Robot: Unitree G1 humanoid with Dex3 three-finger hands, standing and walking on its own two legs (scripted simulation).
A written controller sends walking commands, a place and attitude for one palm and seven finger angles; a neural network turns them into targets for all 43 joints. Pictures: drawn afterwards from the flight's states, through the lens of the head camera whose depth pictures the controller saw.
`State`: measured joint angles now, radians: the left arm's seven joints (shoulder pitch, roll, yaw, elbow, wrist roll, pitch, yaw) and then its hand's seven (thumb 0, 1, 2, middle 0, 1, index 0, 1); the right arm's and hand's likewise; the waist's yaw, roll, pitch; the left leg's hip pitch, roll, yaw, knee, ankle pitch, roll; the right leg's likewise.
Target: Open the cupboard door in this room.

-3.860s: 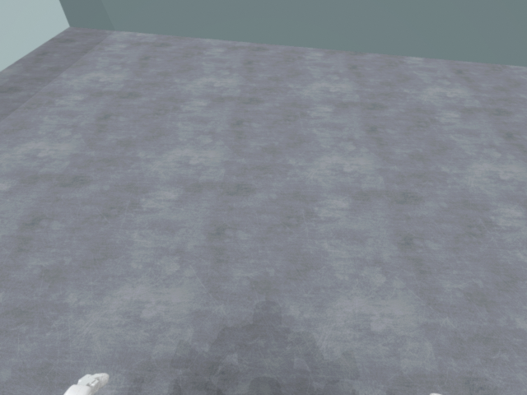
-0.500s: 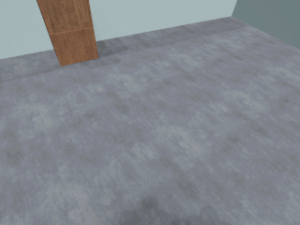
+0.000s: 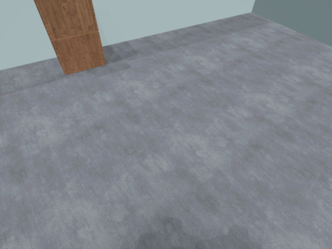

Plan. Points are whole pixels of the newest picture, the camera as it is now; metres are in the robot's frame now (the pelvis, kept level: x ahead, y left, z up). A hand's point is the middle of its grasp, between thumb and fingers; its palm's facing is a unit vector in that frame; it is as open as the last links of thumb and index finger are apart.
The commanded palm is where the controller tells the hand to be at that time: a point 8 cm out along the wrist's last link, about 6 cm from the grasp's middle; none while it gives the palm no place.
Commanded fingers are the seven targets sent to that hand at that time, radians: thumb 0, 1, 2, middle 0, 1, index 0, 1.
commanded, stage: stand and wait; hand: left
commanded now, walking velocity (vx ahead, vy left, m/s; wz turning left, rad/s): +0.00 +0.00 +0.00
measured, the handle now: out of the picture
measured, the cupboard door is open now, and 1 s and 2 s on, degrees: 0 0 0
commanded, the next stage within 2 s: turn or walk to find it in 0.16 s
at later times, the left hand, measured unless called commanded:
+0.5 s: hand out of the picture -0.01 +0.17 -0.20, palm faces +0.15 -0.97 -0.17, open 7.4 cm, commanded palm none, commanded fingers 0.00 0.90 0.90 -0.20 -0.30 -0.20 -0.30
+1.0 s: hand out of the picture +0.09 +0.20 -0.15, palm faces +0.27 -0.92 -0.27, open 7.4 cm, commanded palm none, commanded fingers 0.00 0.90 0.90 -0.20 -0.30 -0.20 -0.30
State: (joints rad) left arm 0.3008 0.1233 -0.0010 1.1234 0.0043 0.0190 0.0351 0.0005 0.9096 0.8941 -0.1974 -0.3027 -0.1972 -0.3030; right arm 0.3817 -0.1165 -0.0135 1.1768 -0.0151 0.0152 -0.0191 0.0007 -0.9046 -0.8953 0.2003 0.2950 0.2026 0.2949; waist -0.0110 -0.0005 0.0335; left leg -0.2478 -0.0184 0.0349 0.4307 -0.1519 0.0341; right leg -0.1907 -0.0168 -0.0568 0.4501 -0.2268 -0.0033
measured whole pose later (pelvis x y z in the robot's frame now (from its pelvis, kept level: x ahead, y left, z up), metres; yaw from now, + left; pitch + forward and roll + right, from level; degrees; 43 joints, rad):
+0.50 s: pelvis +0.01 +0.01 -0.02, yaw +6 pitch +0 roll -2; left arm 0.29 0.13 0.04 1.08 0.02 0.03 0.04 0.00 0.91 0.89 -0.20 -0.30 -0.20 -0.30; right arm 0.30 -0.15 -0.05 1.07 -0.02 0.04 -0.01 0.01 -0.91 -0.90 0.20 0.30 0.20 0.30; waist -0.01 0.01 0.03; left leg -0.38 0.00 0.01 0.66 -0.28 0.02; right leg -0.25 -0.05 -0.15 0.59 -0.33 0.00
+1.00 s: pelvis +0.01 -0.02 +0.00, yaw +16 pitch +1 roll +0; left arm 0.09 0.20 0.04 0.92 0.01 0.03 0.03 0.00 0.91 0.89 -0.20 -0.30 -0.20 -0.30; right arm 0.24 -0.21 -0.06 0.98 -0.03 0.03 0.00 0.00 -0.90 -0.89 0.20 0.30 0.21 0.30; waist -0.04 0.03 0.04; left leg -0.33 -0.08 -0.13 0.44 -0.12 0.01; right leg -0.28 -0.01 0.01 0.63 -0.37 0.04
